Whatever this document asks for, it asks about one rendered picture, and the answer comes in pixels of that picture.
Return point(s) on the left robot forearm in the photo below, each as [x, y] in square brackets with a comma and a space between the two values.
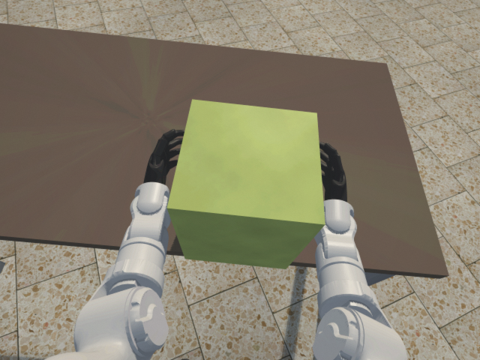
[143, 250]

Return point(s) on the right robot upper arm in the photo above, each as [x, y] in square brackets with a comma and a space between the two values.
[346, 334]

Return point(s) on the carton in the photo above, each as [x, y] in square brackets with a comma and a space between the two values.
[247, 188]

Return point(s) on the robot right hand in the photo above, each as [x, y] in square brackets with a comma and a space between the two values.
[334, 179]

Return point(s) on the table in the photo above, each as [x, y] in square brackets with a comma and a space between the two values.
[81, 114]

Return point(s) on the robot left hand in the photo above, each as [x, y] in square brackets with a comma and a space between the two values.
[159, 163]

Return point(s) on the left robot upper arm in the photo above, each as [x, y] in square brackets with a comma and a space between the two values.
[126, 325]

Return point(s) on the right robot forearm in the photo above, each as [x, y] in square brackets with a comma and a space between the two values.
[339, 268]

